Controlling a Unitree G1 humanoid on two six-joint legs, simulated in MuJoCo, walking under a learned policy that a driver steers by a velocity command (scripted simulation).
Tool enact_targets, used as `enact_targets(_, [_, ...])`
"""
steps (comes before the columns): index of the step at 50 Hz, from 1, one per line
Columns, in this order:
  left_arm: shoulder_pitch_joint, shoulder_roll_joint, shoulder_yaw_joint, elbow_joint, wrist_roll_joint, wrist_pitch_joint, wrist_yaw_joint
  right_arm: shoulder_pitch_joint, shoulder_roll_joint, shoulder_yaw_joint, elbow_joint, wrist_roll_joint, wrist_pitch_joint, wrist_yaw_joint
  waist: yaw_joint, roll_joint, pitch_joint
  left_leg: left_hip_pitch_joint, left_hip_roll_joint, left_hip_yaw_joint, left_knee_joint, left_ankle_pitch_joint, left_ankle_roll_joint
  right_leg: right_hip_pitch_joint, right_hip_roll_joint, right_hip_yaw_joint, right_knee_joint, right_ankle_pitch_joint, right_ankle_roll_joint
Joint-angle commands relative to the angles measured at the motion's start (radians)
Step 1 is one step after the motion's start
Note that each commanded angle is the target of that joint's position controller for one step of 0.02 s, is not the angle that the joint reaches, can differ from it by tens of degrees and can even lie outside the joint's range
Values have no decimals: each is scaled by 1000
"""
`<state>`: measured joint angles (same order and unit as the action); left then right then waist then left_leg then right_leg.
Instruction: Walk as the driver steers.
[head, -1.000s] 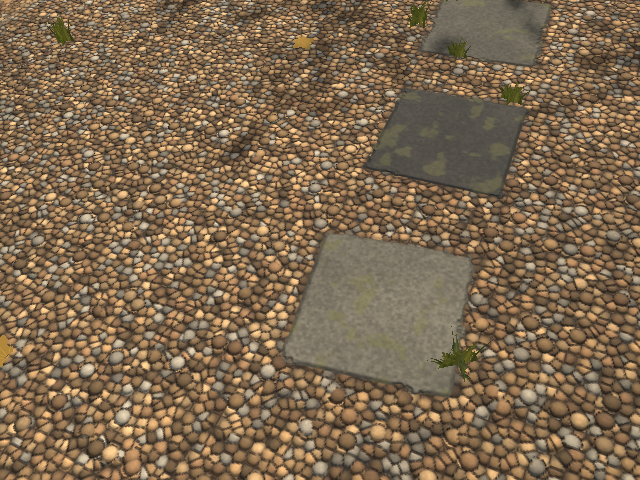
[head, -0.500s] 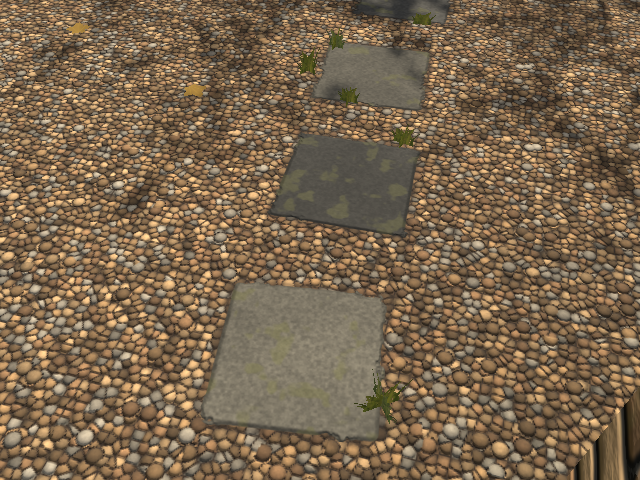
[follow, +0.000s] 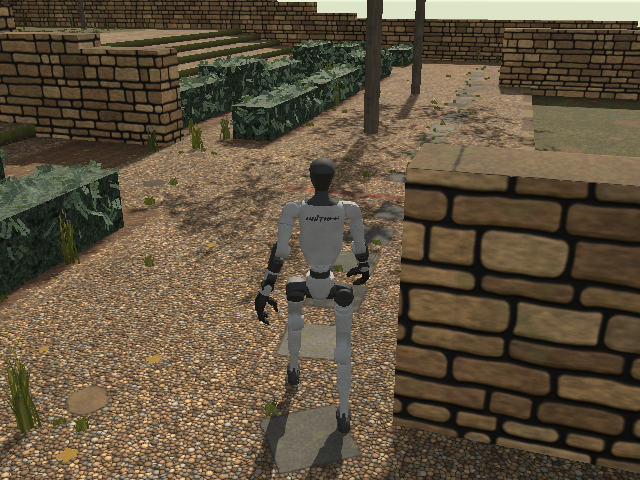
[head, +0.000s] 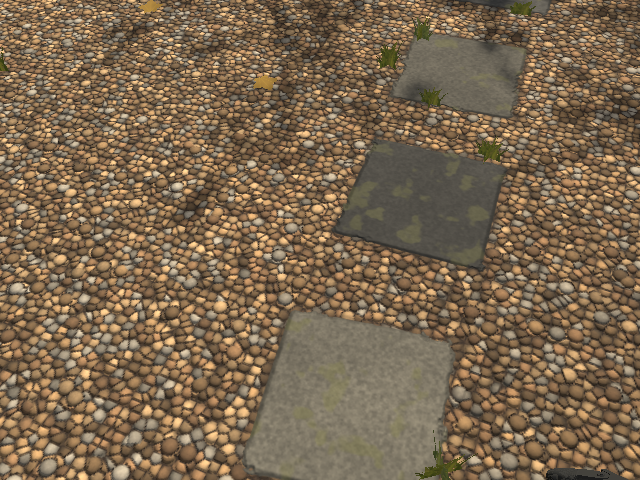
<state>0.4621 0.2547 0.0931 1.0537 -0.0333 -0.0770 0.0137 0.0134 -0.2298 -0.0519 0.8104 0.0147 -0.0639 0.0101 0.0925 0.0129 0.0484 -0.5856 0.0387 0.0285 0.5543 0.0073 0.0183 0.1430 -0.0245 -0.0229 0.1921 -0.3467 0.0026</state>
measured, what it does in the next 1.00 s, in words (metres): walks ahead: left foot, then right foot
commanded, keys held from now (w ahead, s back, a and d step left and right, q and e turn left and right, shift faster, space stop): w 0.08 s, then no key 0.92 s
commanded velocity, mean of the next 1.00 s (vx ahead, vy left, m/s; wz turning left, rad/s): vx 0.15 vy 0.00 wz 0.00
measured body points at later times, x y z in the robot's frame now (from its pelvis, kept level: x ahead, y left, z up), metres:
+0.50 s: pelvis +0.20 +0.05 +0.00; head +0.22 +0.04 +0.45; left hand +0.33 +0.31 -0.12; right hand +0.29 -0.22 -0.13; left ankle +0.20 +0.13 -0.74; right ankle +0.27 -0.09 -0.73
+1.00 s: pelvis +0.24 +0.04 +0.00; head +0.26 +0.04 +0.45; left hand +0.34 +0.30 -0.14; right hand +0.32 -0.23 -0.14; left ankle +0.20 +0.13 -0.74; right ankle +0.27 -0.09 -0.74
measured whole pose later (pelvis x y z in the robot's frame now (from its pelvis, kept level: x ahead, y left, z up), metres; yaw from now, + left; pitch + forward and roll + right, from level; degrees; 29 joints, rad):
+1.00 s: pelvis +0.24 +0.04 +0.00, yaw +0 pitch -1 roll +0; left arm 0.09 0.24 0.05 1.07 0.00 0.00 0.04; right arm 0.16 -0.25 -0.03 1.02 0.01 -0.01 -0.03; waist 0.00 0.00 0.05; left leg -0.14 -0.02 0.03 0.50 -0.34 0.03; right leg -0.26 0.00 0.01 0.50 -0.22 0.01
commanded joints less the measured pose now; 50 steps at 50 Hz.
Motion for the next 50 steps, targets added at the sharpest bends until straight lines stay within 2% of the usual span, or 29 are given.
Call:
enact_targets(1, [-56,201,43,-40,-14,-14,5,-44,-104,-31,-86,13,-13,-3,-108,-136,73,146,-23,-9,-53,-47,51,-135,-259,73,14,715,-133])
enact_targets(2, [-82,203,43,-51,-14,-12,9,21,-132,-48,-80,19,-10,-5,-165,-158,9,246,-41,-6,-65,-66,70,-107,-253,56,102,881,-116])
enact_targets(3, [-102,203,41,-57,-7,-5,11,179,-167,-72,-31,17,0,-12,-240,-143,-94,431,-68,12,-60,-69,93,-125,-216,25,262,965,-93])
enact_targets(4, [-72,166,21,-60,18,-1,21,339,-209,-85,22,4,8,-10,-295,-72,-240,704,-15,-40,-12,-101,119,-261,-180,10,485,764,-65])
enact_targets(5, [55,13,-21,-76,28,-3,21,402,-280,-98,43,-23,5,-2,-211,186,-343,1011,231,-472,-78,-230,254,-620,-1,14,877,166,-12])
enact_targets(6, [94,8,-27,-51,10,-27,16,378,-229,-78,41,-22,-6,14,-193,247,-405,976,322,-792,-258,-258,316,-718,58,137,1070,-259,-11])
enact_targets(7, [11,113,2,-70,-11,-29,16,258,-164,-52,17,-4,-23,23,-169,163,-245,805,312,-664,-274,-130,268,-763,5,149,1152,-250,-14])
enact_targets(8, [-53,118,0,-101,-5,-28,19,170,-147,-44,6,6,-32,27,-130,84,-143,638,271,-492,-267,47,236,-730,-37,115,1131,-160,-14])
enact_targets(9, [-83,106,4,-99,15,-24,27,119,-132,-39,7,0,-38,31,-103,24,-97,506,227,-361,-272,195,216,-691,-71,98,1068,-103,-7])
enact_targets(10, [-75,100,10,-93,25,-11,32,98,-115,-34,13,-10,-44,34,-77,32,-91,428,193,-275,-282,289,199,-629,-98,99,1007,-75,-7])
enact_targets(11, [-60,86,10,-86,28,3,32,97,-107,-30,24,-22,-46,35,-61,45,-102,377,179,-236,-292,355,199,-571,-104,96,973,-61,-5])
enact_targets(13, [-53,68,10,-89,34,28,34,110,-114,-28,51,-37,-52,31,-40,54,-114,310,172,-169,-307,481,237,-524,-95,82,913,-22,11])
enact_targets(15, [-147,53,-2,-130,35,38,33,84,-141,-29,61,-30,-49,18,-34,53,-118,307,170,-123,-319,519,241,-529,-106,89,744,45,23])
enact_targets(17, [-206,47,-13,-144,38,39,28,87,-158,-31,72,-26,-36,3,-51,64,-137,311,146,-84,-322,463,219,-487,-93,76,598,152,27])
enact_targets(19, [-253,67,-13,-150,31,42,23,109,-171,-31,88,-24,-23,-6,-72,61,-143,328,146,-88,-331,356,211,-462,-73,67,515,223,32])
enact_targets(22, [-307,85,-12,-162,33,50,21,123,-161,-21,106,-18,-6,-10,-83,56,-118,351,151,-121,-320,156,198,-436,-54,68,405,214,28])
enact_targets(23, [-309,84,-13,-161,37,50,21,116,-153,-16,108,-12,-1,-11,-71,51,-111,352,142,-124,-296,96,182,-403,-45,60,338,230,20])
enact_targets(24, [-297,85,-13,-154,45,48,21,117,-135,-8,111,-4,3,-13,-56,40,-108,343,120,-123,-262,41,154,-344,-36,52,250,283,9])
enact_targets(25, [-286,110,-8,-152,55,48,24,153,-107,3,122,-6,3,-14,-56,9,-110,330,84,-118,-222,-10,108,-278,-64,93,184,402,-5])
enact_targets(26, [-286,172,2,-159,54,50,32,218,-91,9,126,-23,-2,-12,-105,-78,-143,286,23,-84,-160,-115,62,-183,-146,166,219,611,-36])
enact_targets(27, [-320,176,1,-145,43,56,32,293,-79,8,138,-20,1,-15,-163,-170,-169,267,-24,-47,-176,-232,32,-174,-166,189,251,557,-94])
enact_targets(28, [-347,117,-7,-144,38,62,25,222,-96,12,129,-20,9,-18,-133,-148,-148,319,-29,-30,-180,-242,20,-245,-127,170,233,417,-82])
enact_targets(29, [-361,89,-15,-144,42,64,22,173,-117,8,121,-16,20,-20,-115,-110,-118,316,-27,-33,-184,-239,20,-274,-95,144,225,358,-57])
enact_targets(31, [-362,107,-14,-132,43,60,19,155,-126,7,123,-14,38,-26,-104,-84,-90,317,-18,-42,-175,-179,29,-280,-68,121,234,390,-35])
enact_targets(32, [-356,106,-16,-119,43,54,18,172,-127,6,128,-11,37,-31,-108,-98,-90,320,-13,-44,-172,-189,26,-272,-63,120,240,389,-32])
enact_targets(38, [-357,116,-20,-77,37,52,23,159,-130,4,146,-2,33,-37,-96,-36,-107,357,-2,-45,-137,-49,19,-244,-51,108,285,509,-39])
enact_targets(50, [-378,109,-27,-16,38,74,29,171,-132,7,178,-3,42,-41,-90,-3,-70,342,10,-57,-146,-88,25,-251,-26,88,286,413,-30])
